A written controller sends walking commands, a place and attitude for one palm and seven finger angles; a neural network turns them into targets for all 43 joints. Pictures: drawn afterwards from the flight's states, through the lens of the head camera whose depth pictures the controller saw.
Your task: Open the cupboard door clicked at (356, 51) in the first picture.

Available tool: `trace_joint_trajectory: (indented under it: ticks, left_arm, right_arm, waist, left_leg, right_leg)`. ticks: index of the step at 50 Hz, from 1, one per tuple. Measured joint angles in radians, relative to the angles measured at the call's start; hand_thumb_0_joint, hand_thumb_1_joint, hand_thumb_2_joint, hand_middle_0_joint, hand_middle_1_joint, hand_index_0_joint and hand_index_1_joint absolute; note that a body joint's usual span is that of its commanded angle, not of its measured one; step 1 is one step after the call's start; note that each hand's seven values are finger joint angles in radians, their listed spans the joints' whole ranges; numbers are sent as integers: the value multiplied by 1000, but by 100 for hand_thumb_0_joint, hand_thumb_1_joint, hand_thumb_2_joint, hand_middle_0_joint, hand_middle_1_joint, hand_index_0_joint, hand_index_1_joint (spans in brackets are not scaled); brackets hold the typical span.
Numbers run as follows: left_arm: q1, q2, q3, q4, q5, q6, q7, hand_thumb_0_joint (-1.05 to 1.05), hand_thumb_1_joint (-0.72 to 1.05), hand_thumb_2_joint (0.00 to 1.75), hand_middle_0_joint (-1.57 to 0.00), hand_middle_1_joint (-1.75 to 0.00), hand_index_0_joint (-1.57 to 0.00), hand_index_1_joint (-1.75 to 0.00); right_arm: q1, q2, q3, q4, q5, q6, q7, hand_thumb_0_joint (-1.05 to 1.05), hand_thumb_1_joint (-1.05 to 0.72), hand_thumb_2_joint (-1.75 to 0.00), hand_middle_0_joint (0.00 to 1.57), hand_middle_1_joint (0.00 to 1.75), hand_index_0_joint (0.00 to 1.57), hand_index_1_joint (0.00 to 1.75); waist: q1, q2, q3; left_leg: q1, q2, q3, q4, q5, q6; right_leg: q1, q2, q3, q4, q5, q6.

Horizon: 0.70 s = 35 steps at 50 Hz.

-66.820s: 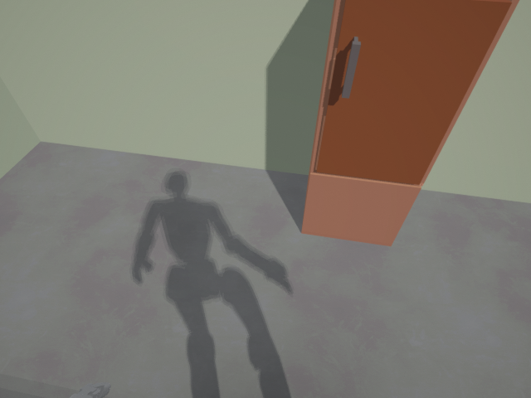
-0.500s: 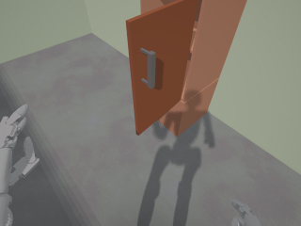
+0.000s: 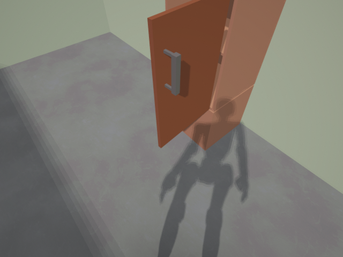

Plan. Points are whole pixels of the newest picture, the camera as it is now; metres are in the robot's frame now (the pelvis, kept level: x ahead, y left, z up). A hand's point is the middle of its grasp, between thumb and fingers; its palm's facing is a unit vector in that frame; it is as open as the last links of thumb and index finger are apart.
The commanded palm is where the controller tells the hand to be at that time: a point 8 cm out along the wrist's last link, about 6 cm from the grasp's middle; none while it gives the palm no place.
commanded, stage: let the arm hang, fingers relaxed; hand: left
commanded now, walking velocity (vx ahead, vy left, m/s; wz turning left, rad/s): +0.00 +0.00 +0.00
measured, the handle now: (171, 72) +0.65 +0.05 +0.07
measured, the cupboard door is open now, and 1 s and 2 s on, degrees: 95 95 95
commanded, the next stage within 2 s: look to check the result in 0.56 s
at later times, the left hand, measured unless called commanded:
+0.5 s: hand out of the picture +0.04 +0.20 -0.17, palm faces -0.02 -0.98 -0.21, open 7.3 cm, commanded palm none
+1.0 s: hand out of the picture +0.08 +0.24 -0.16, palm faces -0.03 -0.95 -0.32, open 7.3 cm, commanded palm none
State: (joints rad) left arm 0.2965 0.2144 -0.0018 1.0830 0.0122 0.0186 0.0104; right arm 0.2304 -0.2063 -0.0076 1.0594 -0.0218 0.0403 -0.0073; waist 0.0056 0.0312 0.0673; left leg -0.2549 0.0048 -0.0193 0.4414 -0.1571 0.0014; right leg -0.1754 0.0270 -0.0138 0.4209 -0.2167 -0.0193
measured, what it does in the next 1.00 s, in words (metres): stands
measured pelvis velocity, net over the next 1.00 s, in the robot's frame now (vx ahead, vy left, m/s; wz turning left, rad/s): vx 0.03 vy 0.01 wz -0.02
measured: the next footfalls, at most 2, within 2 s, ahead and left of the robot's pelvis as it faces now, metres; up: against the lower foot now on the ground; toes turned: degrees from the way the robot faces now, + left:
none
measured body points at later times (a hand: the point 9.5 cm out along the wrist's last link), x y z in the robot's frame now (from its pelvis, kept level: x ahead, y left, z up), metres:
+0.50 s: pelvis +0.00 +0.01 +0.00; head +0.02 +0.01 +0.45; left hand +0.05 +0.25 -0.15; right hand -0.01 -0.22 -0.16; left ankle +0.05 +0.12 -0.74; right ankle +0.01 -0.11 -0.74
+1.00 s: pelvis +0.03 +0.01 +0.01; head +0.05 +0.00 +0.45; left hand +0.08 +0.29 -0.13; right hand +0.09 -0.27 -0.14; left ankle +0.05 +0.12 -0.74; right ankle +0.01 -0.11 -0.74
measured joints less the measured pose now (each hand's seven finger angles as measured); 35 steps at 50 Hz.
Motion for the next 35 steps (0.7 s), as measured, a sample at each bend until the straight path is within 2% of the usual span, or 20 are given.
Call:
trace_joint_trajectory:
  ticks: [7, 21, 28, 35]
  left_arm:
    - [-16, 2, 7, 53, -2, -9, 7, 0, 92, 90, -20, -30, -20, -30]
    - [-95, -30, 10, 43, 0, -21, 5, 0, 91, 90, -20, -30, -20, -30]
    - [-110, -28, 12, 47, 1, -26, 3, 0, 91, 90, -20, -30, -20, -30]
    - [-116, 0, 17, 55, 2, -29, 2, 0, 91, 90, -20, -30, -20, -30]
  right_arm:
    - [26, 11, -3, 61, 1, -9, -3, 1, -91, -89, 20, 30, 20, 30]
    - [33, 23, -8, 91, -3, -22, -6, 0, -91, -89, 20, 30, 20, 30]
    - [8, 15, -12, 87, -1, -32, -8, 0, -91, -89, 20, 30, 20, 30]
    - [-37, -10, -16, 77, 2, -37, -7, 0, -91, -89, 20, 30, 20, 30]
  waist:
    - [-8, 18, -7]
    - [-23, -12, -13]
    - [-21, -17, -8]
    - [-15, -12, -3]
  left_leg:
    - [21, -7, 13, -24, 12, 7]
    - [24, -20, 30, -43, 17, 19]
    - [34, -24, 32, -57, 17, 21]
    - [48, -25, 30, -68, 15, 21]
  right_leg:
    - [11, -8, 13, -9, 7, 7]
    - [-1, -23, 28, -4, 4, 18]
    - [8, -27, 30, -17, 4, 22]
    - [25, -27, 29, -33, 3, 22]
